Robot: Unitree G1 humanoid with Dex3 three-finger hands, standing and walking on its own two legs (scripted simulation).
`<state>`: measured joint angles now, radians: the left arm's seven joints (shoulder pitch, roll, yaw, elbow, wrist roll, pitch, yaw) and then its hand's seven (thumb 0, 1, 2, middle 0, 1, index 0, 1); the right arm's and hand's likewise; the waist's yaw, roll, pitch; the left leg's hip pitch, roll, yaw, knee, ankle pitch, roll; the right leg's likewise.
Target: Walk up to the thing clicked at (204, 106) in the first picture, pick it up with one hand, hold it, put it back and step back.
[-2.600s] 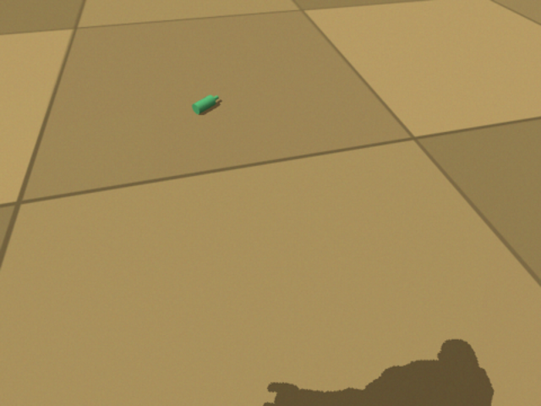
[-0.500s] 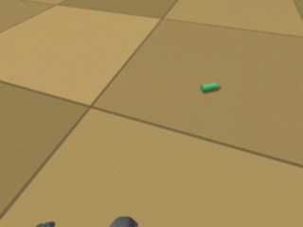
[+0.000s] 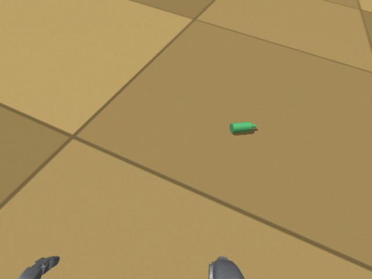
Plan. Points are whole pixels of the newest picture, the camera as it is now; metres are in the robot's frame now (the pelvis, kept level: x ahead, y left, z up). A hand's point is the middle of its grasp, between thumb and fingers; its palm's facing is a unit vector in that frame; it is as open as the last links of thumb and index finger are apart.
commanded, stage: walk up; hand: left
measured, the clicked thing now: (243, 127) +1.22 -0.50 -0.72
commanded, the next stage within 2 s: none
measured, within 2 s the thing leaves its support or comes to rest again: neither
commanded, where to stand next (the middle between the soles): +0.87 -0.80 m, yaw +14 degrees
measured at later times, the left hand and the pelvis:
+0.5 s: hand (129, 253) +0.21 +0.13 -0.16, palm faces +0.13 -0.94 -0.32, open 7.4 cm; pelvis +0.21 -0.15 -0.01, yaw +7 degrees
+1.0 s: hand (199, 181) +0.41 -0.05 -0.13, palm faces +0.15 -0.92 -0.37, open 7.4 cm; pelvis +0.37 -0.34 -0.01, yaw +8 degrees
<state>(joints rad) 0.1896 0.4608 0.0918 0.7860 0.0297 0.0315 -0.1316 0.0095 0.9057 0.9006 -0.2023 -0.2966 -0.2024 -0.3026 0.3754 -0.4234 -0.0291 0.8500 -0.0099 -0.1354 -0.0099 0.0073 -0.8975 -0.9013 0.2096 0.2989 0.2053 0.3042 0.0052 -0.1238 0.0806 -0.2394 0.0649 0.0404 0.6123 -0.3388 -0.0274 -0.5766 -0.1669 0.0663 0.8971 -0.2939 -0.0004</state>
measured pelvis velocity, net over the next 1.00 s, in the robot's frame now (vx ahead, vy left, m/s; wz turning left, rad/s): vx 0.37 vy -0.34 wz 0.15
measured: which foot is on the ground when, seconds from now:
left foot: down 0.00-0.12, up 0.14-0.46, down 0.48-0.86, up 0.88-1.00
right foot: up 0.00-0.08, down 0.10-0.48, up 0.50-0.84, down 0.86-1.00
